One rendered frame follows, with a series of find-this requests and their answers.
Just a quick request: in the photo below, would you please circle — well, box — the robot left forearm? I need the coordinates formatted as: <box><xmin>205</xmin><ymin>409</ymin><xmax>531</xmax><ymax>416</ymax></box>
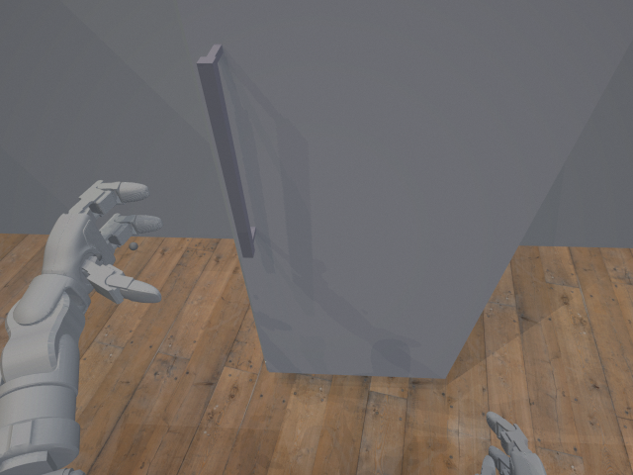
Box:
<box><xmin>0</xmin><ymin>274</ymin><xmax>91</xmax><ymax>475</ymax></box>

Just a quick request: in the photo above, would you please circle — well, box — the handle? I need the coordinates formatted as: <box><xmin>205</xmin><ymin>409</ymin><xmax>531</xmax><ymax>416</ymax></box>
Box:
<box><xmin>197</xmin><ymin>45</ymin><xmax>256</xmax><ymax>258</ymax></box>

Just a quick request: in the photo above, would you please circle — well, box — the fridge door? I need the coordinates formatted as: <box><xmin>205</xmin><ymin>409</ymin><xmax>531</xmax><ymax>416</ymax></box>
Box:
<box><xmin>177</xmin><ymin>0</ymin><xmax>633</xmax><ymax>379</ymax></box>

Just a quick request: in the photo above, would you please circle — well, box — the robot right hand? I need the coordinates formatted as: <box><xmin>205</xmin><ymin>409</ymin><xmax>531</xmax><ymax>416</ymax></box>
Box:
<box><xmin>475</xmin><ymin>412</ymin><xmax>547</xmax><ymax>475</ymax></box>

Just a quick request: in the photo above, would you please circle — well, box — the robot left hand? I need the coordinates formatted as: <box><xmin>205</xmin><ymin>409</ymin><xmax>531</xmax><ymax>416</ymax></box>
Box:
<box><xmin>42</xmin><ymin>180</ymin><xmax>163</xmax><ymax>304</ymax></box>

